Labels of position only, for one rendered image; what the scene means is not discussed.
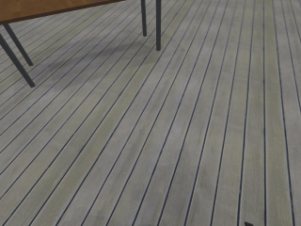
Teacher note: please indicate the table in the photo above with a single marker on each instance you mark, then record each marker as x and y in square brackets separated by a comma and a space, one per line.
[13, 11]

